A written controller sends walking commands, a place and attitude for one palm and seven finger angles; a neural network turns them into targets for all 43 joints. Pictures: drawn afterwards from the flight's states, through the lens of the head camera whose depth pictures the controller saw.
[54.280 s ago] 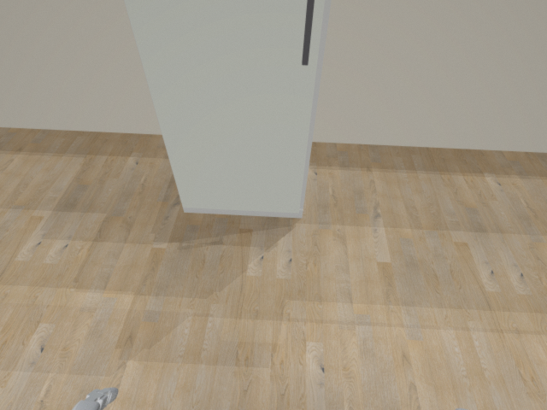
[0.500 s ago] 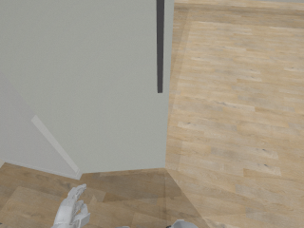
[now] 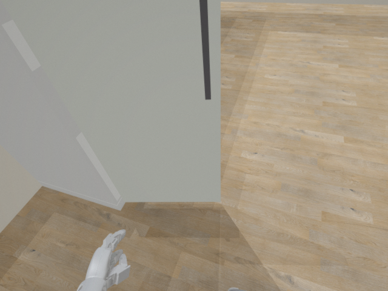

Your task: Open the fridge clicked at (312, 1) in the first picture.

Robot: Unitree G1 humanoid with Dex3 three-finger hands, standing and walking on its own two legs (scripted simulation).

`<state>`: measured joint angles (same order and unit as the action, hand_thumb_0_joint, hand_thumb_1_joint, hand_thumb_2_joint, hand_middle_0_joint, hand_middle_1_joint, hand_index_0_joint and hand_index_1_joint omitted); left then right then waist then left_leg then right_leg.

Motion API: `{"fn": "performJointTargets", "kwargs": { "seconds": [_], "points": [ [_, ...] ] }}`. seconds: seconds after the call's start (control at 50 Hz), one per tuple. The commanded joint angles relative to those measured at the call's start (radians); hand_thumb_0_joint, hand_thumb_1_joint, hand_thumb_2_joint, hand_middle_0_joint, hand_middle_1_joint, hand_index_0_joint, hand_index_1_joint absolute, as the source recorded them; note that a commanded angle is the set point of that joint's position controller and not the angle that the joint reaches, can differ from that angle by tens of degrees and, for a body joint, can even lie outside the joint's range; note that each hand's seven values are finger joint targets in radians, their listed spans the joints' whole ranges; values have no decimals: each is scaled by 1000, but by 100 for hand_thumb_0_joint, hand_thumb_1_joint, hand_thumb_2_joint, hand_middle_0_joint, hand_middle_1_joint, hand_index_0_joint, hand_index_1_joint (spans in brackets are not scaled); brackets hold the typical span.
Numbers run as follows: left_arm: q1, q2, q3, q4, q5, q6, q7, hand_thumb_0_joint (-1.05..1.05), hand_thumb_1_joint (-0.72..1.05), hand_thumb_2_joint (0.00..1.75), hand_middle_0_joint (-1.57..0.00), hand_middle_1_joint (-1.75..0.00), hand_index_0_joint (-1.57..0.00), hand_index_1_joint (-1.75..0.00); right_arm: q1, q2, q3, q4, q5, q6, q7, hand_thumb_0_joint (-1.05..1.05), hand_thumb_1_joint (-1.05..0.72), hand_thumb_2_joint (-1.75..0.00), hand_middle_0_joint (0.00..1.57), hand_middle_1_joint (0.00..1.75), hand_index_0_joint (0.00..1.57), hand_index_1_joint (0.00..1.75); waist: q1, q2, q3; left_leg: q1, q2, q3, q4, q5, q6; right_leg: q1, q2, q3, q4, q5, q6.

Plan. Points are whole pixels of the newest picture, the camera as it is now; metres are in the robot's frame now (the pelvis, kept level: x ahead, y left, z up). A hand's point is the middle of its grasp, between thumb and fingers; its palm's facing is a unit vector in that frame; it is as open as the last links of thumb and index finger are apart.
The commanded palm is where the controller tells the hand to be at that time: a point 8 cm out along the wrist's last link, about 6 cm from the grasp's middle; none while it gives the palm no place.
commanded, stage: stop stepping back and stand still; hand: right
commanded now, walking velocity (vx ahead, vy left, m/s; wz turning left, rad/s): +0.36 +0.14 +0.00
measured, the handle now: (204, 8) +0.65 -0.05 +0.29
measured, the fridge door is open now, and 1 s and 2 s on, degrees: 73 73 73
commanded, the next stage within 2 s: let the arm hang, fingers relaxed in 0.74 s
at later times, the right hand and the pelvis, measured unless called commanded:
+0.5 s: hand out of the picture +0.07 -0.37 +0.18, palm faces +0.62 +0.75 -0.25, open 7.5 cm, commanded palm +0.00 -0.38 +0.19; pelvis -0.12 -0.07 -0.01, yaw -4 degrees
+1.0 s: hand out of the picture +0.04 -0.37 -0.05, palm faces +0.29 +0.88 -0.38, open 7.4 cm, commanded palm none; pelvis -0.12 -0.10 +0.00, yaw -9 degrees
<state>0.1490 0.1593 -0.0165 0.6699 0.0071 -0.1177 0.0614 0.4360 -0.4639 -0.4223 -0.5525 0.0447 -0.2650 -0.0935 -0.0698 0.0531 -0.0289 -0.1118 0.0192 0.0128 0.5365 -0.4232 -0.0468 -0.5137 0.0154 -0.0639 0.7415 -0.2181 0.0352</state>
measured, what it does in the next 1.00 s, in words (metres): walks backwards: right foot, then left foot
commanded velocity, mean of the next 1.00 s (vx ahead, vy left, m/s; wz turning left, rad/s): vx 0.15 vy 0.08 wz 0.00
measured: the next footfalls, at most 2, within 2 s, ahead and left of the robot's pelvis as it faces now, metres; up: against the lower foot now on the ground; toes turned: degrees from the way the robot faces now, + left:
right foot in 0.02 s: +0.11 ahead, -0.05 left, +0.01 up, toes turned -2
left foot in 0.32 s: -0.05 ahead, +0.01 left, +0.01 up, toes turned -2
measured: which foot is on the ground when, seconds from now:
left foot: down 0.00-0.02, up 0.04-0.30, down 0.32-0.86, up 0.88-1.00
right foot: up 0.00-0.00, down 0.02-0.26, up 0.28-0.46, down 0.48-1.00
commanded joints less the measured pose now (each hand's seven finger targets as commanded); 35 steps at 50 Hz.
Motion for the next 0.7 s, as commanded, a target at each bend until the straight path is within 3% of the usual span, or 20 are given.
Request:
{"fn": "performJointTargets", "kwargs": {
  "seconds": [0.0, 0.04, 0.1, 0.18, 0.22, 0.24, 0.26, 0.3, 0.32, 0.34, 0.38, 0.42, 0.46, 0.48, 0.5, 0.52, 0.58, 0.6, 0.64, 0.68],
  "points": [
    [-68, 193, 70, -205, -6, -85, 20, 0, 90, 90, -20, -30, -20, -30, -98, -155, -105, -128, 24, 24, 0, 0, -90, -90, 20, 30, 20, 30, 69, -435, -113, -345, -88, -69, 614, -213, 43, 440, -307, 464, -441, 583, -133],
    [-56, 184, 65, -175, -8, -111, -4, 0, 90, 90, -20, -30, -20, -30, -138, -156, -118, -157, 18, -5, -21, 0, -90, -90, 20, 30, 20, 30, 67, -193, -54, -304, -89, -102, 571, -141, 49, 252, -294, 493, -600, -103, -72],
    [-62, 179, 78, -227, 5, -98, -29, 0, 90, 90, -20, -30, -20, -30, 101, -208, -186, -392, 18, 6, -30, 0, -90, -90, 20, 30, 20, 30, 25, -303, -130, -166, -116, 22, 472, 29, 68, 177, -180, 336, -765, -457, 184],
    [-31, 149, 83, -235, 21, -67, -30, 0, 90, 90, -20, -30, -20, -30, 299, -174, -170, -390, 1, 20, -50, 0, -90, -90, 20, 30, 20, 30, 16, -476, -86, 150, -168, 190, 222, -51, 89, -55, -89, 80, -766, -414, 134],
    [-3, 145, 88, -222, 14, -53, -8, 0, 90, 90, -20, -30, -20, -30, 324, -194, -187, -301, -4, 33, -72, 0, -90, -90, 20, 30, 20, 30, 3, -221, -121, 264, -137, 172, -22, -133, 139, -53, -76, 60, -495, -385, 83],
    [42, 148, 95, -190, -11, -41, -3, 0, 90, 90, -20, -30, -20, -30, 294, -188, -180, -265, -9, 48, -74, 0, -90, -90, 20, 30, 20, 30, 6, 110, -151, 120, 22, 38, -165, -99, 213, 41, 12, -33, -13, -313, 45],
    [9, 175, 116, -188, -36, -28, 4, 0, 90, 90, -20, -30, -20, -30, 198, -163, -175, -259, -2, 62, -68, 0, -90, -90, 20, 30, 20, 30, 29, 357, -75, -197, 285, -233, -238, 8, 298, 14, -12, 131, 526, -308, 1],
    [12, 186, 99, -156, 1, -21, 3, 0, 90, 90, -20, -30, -20, -30, -59, -234, -239, -264, 9, 73, -58, 0, -90, -90, 20, 30, 20, 30, 129, 115, 16, -459, 391, -387, -341, -137, 345, -68, -71, 231, 757, -199, -34],
    [-1, 152, 65, -172, 17, -23, -12, 0, 90, 90, -20, -30, -20, -30, -205, -340, -292, -223, 21, 49, -72, 0, -90, -90, 20, 30, 20, 30, 160, 156, 49, -568, 413, -431, -383, -347, 235, 11, -172, 209, 618, -169, -18],
    [-18, 134, 55, -181, 24, -24, 2, 0, 90, 90, -20, -30, -20, -30, -197, -251, -238, -17, 6, 44, -73, 0, -90, -90, 20, 30, 20, 30, 144, 138, 21, -495, 323, -284, -350, -468, 116, 66, -162, 95, 369, -140, -20],
    [-27, 187, 105, -131, -10, -37, 41, 0, 90, 90, -20, -30, -20, -30, -155, -90, -76, 81, -4, 73, -65, 0, -90, -90, 20, 30, 20, 30, 90, 31, 44, -450, 225, -224, -235, -425, 218, 226, -101, 23, 108, -215, -66],
    [-12, 182, 78, -131, -2, -54, 62, 0, 90, 90, -20, -30, -20, -30, -196, -57, 14, -23, -14, 69, -58, 0, -90, -90, 20, 30, 20, 30, 114, -224, 84, -456, 116, -53, 25, -312, 167, 362, -33, -23, -213, -286, -70],
    [-11, 192, 57, -171, 8, -76, 40, 0, 90, 90, -20, -30, -20, -30, -261, -64, 22, -183, -21, 18, -58, 0, -90, -90, 20, 30, 20, 30, 111, -606, 147, -597, -65, 79, 491, -196, 58, 301, -351, 599, -547, -404, -202],
    [-23, 170, 58, -177, 10, -87, 25, 0, 90, 90, -20, -30, -20, -30, -271, -126, -35, -228, -32, -7, -56, 0, -90, -90, 20, 30, 20, 30, 102, -408, 175, -559, -24, -20, 573, -83, 58, 203, -401, 645, -608, -355, -258],
    [-8, 173, 76, -174, 1, -88, 14, 0, 90, 90, -20, -30, -20, -30, -174, -198, -132, -188, -26, -30, -56, 0, -90, -90, 20, 30, 20, 30, 71, -196, 107, -477, -8, -22, 525, -30, 48, 204, -392, 569, -559, -284, -245],
    [-10, 166, 70, -189, 11, -85, -2, 0, 90, 90, -20, -30, -20, -30, -113, -189, -122, -269, -6, -27, -49, 0, -90, -90, 20, 30, 20, 30, 76, -169, 69, -372, -7, -24, 440, -49, 48, 131, -359, 554, -507, -238, -233],
    [-46, 164, 60, -211, 9, -65, -18, 0, 90, 90, -20, -30, -20, -30, 64, -187, -167, -295, -11, -7, -57, 0, -90, -90, 20, 30, 20, 30, 36, -295, 12, 80, -54, 69, 148, 13, 57, -130, -236, 184, -360, -454, -134],
    [-54, 164, 65, -227, 8, -57, -20, 0, 90, 90, -20, -30, -20, -30, 141, -204, -190, -267, -12, 9, -62, 0, -90, -90, 20, 30, 20, 30, 19, -249, -17, 160, -49, 22, 79, -67, 89, -207, -150, 92, -184, -508, -90],
    [-77, 137, 78, -241, -4, -35, -15, 0, 90, 90, -20, -30, -20, -30, 85, -192, -185, -247, -1, 31, -63, 0, -90, -90, 20, 30, 20, 30, 29, 166, -17, -53, 300, -663, -360, -431, 269, -249, 25, 26, 470, -416, -38],
    [-5, 125, 57, -183, 5, -48, -1, 0, 90, 90, -20, -30, -20, -30, -10, -224, -234, -214, 4, 4, -72, 0, -90, -90, 20, 30, 20, 30, 84, 6, -48, -76, 305, -596, -323, -148, 290, -200, -51, 108, 553, -252, -41]
  ]
}}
